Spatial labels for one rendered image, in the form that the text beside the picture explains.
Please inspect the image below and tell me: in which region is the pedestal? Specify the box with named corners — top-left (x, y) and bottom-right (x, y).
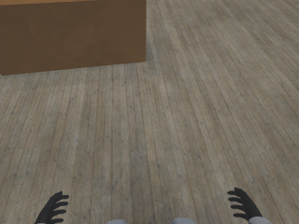
top-left (0, 0), bottom-right (147, 76)

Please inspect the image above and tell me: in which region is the left robot hand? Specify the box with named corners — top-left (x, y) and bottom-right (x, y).
top-left (35, 191), bottom-right (69, 224)

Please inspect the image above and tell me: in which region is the right robot hand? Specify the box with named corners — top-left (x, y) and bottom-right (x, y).
top-left (227, 187), bottom-right (263, 221)

